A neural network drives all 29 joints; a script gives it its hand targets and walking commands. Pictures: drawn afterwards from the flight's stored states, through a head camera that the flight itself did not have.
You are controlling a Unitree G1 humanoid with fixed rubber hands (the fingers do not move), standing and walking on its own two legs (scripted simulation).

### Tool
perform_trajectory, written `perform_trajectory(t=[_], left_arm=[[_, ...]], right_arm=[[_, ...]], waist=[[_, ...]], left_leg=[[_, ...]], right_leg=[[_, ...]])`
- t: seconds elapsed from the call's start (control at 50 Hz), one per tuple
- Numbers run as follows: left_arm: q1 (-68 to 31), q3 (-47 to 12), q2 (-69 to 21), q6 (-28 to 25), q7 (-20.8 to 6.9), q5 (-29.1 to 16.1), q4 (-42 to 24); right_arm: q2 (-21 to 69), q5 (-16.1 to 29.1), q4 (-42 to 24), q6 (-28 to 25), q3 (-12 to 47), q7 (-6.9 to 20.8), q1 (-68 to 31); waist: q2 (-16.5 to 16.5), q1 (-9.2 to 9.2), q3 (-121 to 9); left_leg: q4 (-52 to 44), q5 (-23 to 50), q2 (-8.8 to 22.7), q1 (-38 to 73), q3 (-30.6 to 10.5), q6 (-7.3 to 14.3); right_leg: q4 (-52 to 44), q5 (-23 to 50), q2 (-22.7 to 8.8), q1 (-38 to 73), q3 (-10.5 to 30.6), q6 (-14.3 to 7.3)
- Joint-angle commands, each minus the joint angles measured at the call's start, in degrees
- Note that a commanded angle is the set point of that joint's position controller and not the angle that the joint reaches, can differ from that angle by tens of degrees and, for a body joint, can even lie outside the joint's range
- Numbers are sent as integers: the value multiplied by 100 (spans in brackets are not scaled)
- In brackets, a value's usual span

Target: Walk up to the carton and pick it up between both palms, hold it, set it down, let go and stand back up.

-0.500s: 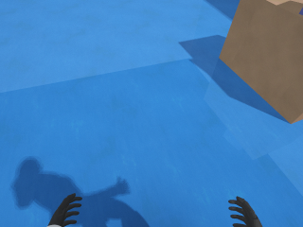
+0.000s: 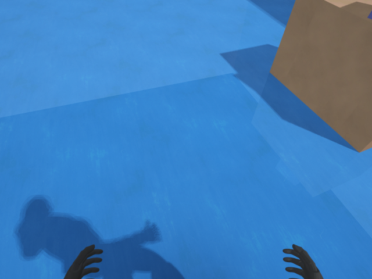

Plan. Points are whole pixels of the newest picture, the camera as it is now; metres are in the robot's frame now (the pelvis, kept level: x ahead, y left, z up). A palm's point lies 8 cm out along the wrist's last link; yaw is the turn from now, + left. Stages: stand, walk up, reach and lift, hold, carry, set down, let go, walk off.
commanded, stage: stand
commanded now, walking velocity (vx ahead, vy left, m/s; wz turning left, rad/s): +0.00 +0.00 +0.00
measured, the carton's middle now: out of the picture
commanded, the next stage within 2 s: walk up in 1.00 s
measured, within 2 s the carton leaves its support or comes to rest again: neither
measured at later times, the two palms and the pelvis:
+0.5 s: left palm out of the picture +0.11 +0.26 -0.09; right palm (316, 276) +0.15 -0.27 -0.08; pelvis +0.00 -0.01 +0.00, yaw +0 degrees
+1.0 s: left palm out of the picture +0.13 +0.25 -0.09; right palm out of the picture +0.12 -0.28 -0.09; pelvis +0.00 -0.01 +0.01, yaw +0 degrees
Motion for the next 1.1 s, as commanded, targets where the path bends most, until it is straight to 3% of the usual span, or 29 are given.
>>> perform_trajectory(t=[0.0,0.06,0.1,0.12,0.16,0.18,0.28,0.3,0.32,0.34,0.36,0.4,0.46,0.56,0.6,0.62,0.64,0.66,0.7,0.72,0.74,0.8,0.82,0.9,0.96,1.0,1.04,1.06,1.08], left_arm=[[41,289,845,-108,-2,9,-334],[-5,130,516,-74,37,-30,-360],[-193,221,794,-75,27,-28,-421],[-119,181,678,-78,18,-51,-356],[-101,279,937,-119,65,-6,-283],[-125,224,734,-98,91,20,-338],[-331,197,716,-41,44,-4,-297],[-187,332,937,-53,11,-25,-255],[-182,254,811,-101,-20,-35,-391],[62,336,991,-61,-1,-35,-147],[183,230,804,-60,34,-60,-175],[-232,276,875,-106,41,21,-296],[25,235,909,-124,28,-43,-149],[-300,264,863,-105,-17,41,-225],[42,265,928,-113,37,-44,-96],[34,231,780,-90,-21,-36,1],[-274,152,634,-91,27,-13,-131],[-206,232,808,-78,41,22,-44],[-250,247,1000,-74,42,-21,-86],[-223,291,1034,-57,46,-19,-81],[-298,351,1170,-55,21,-23,-20],[-453,218,862,-139,-23,-23,-31],[-360,257,851,-128,-5,-50,43],[-79,240,833,-93,-2,-52,82],[-351,213,758,-79,-2,-46,116],[-88,195,887,-51,35,-41,259],[-571,250,1059,-63,12,-4,32],[-270,316,1201,-47,17,-27,135],[-534,191,864,-42,38,-3,144]], right_arm=[[-899,16,-522,-164,-227,-22,-336],[-893,-10,-499,-189,-247,23,-496],[-917,17,-549,-182,-247,-12,-202],[-928,31,-581,-205,-236,-9,-413],[-999,1,-451,-160,-255,-26,-252],[-804,35,-506,-167,-133,7,-308],[-799,-19,-551,-179,-181,23,-424],[-809,-18,-532,-159,-151,-10,-490],[-1097,43,-636,-166,-192,-29,-556],[-1007,-25,-596,-163,-199,-5,-515],[-1111,30,-588,-166,-260,-45,-345],[-992,67,-452,-190,-201,-37,-225],[-1035,29,-499,-139,-217,-70,-416],[-933,21,-383,-57,-181,-17,-288],[-1023,48,-429,-80,-209,-33,-294],[-832,55,-431,-83,-164,-1,-355],[-1021,56,-295,-89,-215,-48,-63],[-709,59,-241,-83,-129,-31,-101],[-778,19,-342,-113,-158,-32,-185],[-877,28,-344,-128,-150,1,-270],[-749,18,-369,-120,-115,27,-436],[-817,58,-130,-131,-136,-12,-37],[-1011,-49,-159,-152,-192,-56,-122],[-816,46,-94,-196,-86,-23,-128],[-912,4,-48,-160,-124,-30,-228],[-981,25,65,-150,-150,-67,109],[-1059,17,-56,-108,-146,-94,-244],[-937,27,-39,-132,-115,-33,-226],[-909,73,14,-132,-103,-69,41]], waist=[[56,143,-430],[370,108,-581],[42,-25,-432],[406,54,-297],[-131,74,-353],[239,84,-412],[230,-65,-270],[65,71,-398],[415,132,-448],[69,181,-262],[387,56,-90],[365,10,-404],[-36,99,-526],[98,28,-205],[-70,84,-240],[-74,132,-296],[-90,-89,-417],[87,23,-345],[27,-108,-422],[147,41,-354],[-88,30,-255],[278,-145,-218],[69,17,-286],[-137,62,-394],[323,12,-392],[-152,6,-233],[215,-34,182],[-296,108,-30],[-34,-107,-12]], left_leg=[[-944,538,560,-89,-804,28],[-904,809,612,9,-758,-1],[-828,1180,629,168,-733,8],[-799,1062,599,162,-712,-2],[-952,1021,623,78,-893,82],[-866,876,664,265,-865,138],[-999,415,624,36,-800,104],[-957,962,620,407,-774,85],[-923,809,677,238,-836,79],[-1077,762,697,144,-876,100],[-1259,547,734,26,-956,78],[-1064,1060,674,425,-878,13],[-868,1535,664,513,-755,112],[-878,799,433,369,-600,-88],[-992,606,567,182,-750,37],[-917,773,502,400,-577,-52],[-835,634,509,508,-604,-44],[-883,807,497,453,-595,-2],[-847,984,465,683,-582,-13],[-833,732,530,463,-525,-14],[-930,871,471,435,-606,-63],[-893,1030,513,447,-502,-69],[-929,973,568,197,-610,30],[-1116,866,561,281,-735,22],[-1124,1280,594,299,-670,-11],[-1107,1277,625,293,-790,7],[-1199,629,544,-9,-560,-73],[-1271,555,628,23,-771,29],[-1275,463,567,252,-681,-46]], right_leg=[[-235,827,-168,262,104,-354],[-366,963,-275,379,236,-366],[-333,1123,-257,251,178,-327],[-447,1074,-246,89,291,-335],[-394,980,-197,231,210,-310],[-414,872,-253,78,212,-362],[-534,819,-281,202,199,-307],[-486,976,-226,57,181,-343],[-446,986,-214,99,166,-340],[-405,891,-210,182,113,-310],[-462,784,-217,149,188,-281],[-431,996,-221,117,203,-378],[-534,1418,-291,266,268,-359],[-629,931,-359,87,331,-440],[-623,909,-332,298,319,-377],[-668,793,-302,119,339,-377],[-744,912,-365,143,361,-421],[-618,1014,-347,123,399,-404],[-705,1102,-348,41,346,-414],[-770,653,-316,20,338,-436],[-701,643,-217,-75,278,-462],[-690,1001,-363,4,389,-495],[-742,1048,-282,416,320,-434],[-617,1052,-256,542,216,-332],[-675,1045,-263,451,215,-389],[-655,1124,-225,522,200,-373],[-838,935,-300,261,368,-380],[-783,851,-222,341,265,-366],[-869,687,-357,173,377,-380]])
